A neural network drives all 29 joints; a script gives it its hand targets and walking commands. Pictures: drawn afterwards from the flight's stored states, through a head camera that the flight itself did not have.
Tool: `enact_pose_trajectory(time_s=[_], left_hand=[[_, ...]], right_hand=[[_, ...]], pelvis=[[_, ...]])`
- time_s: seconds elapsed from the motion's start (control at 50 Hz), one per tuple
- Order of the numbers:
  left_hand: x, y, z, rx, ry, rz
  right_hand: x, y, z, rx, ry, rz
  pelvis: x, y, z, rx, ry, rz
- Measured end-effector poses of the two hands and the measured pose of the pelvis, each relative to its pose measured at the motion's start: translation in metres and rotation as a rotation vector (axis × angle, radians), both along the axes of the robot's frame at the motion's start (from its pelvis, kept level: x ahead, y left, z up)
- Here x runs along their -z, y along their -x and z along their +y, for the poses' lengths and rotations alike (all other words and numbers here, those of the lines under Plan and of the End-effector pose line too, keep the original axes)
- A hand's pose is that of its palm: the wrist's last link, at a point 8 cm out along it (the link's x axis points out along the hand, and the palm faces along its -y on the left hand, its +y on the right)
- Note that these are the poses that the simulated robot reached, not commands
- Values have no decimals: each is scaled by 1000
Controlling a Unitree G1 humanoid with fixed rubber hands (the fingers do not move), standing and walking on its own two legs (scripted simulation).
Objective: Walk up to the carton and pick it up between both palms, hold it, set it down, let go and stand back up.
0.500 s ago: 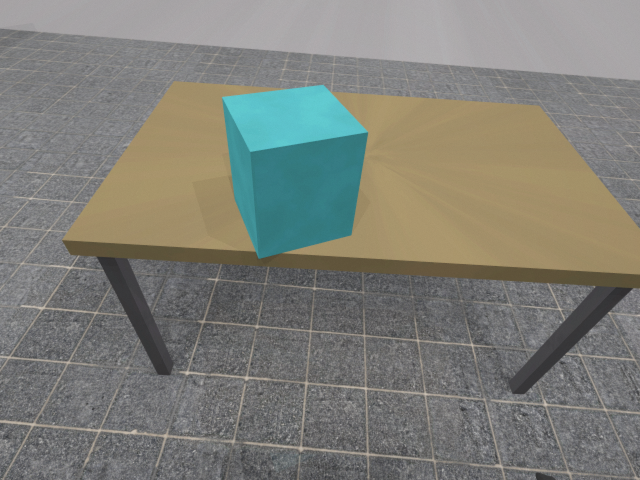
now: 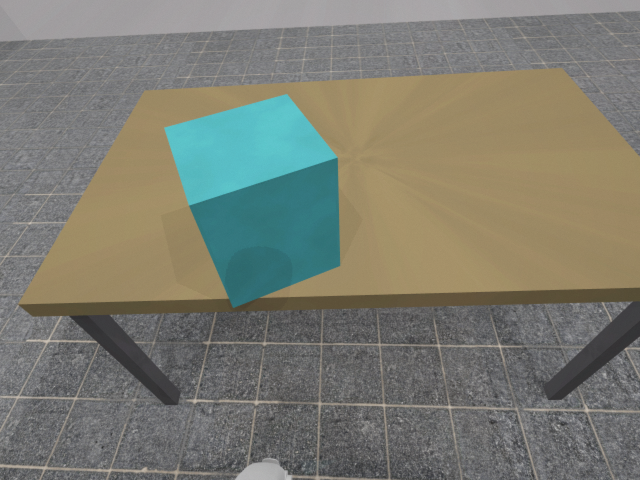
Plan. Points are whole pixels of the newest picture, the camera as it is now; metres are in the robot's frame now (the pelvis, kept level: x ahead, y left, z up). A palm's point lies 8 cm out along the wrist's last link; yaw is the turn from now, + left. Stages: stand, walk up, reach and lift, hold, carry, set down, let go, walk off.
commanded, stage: walk up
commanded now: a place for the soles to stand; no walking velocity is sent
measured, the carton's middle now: (259, 202) +0.56 +0.11 +0.01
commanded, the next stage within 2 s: none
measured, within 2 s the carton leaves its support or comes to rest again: neither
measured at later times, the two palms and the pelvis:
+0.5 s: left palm out of the picture +0.16 +0.45 -0.10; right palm (487, 436) +0.20 -0.19 -0.04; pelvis +0.11 +0.12 +0.01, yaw +2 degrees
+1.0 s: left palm (9, 422) +0.24 +0.49 -0.13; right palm out of the picture +0.14 -0.18 -0.07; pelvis +0.14 +0.16 -0.02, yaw +3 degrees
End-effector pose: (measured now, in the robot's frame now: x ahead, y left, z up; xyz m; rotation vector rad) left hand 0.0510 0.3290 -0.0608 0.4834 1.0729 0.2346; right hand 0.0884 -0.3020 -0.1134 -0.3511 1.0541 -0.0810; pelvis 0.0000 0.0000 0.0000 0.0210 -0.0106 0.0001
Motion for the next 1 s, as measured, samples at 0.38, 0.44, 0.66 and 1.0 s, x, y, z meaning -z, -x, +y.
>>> enact_pose_trajectory(time_s=[0.38,0.44,0.66,1.0], left_hand=[[41,-93,106,0,119,8],[42,-101,118,-13,125,14],[33,-117,139,-39,94,67],[66,-190,159,33,119,-39]], right_hand=[[-56,-79,95,-19,142,-34],[-67,-96,103,-26,164,-51],[-48,-117,126,3,133,-17],[-44,-54,125,92,272,120]], pelvis=[[-4,-89,106,-17,111,-39],[-8,-101,115,-27,122,-52],[-7,-125,138,-17,50,-39],[20,-139,156,-49,33,-74]])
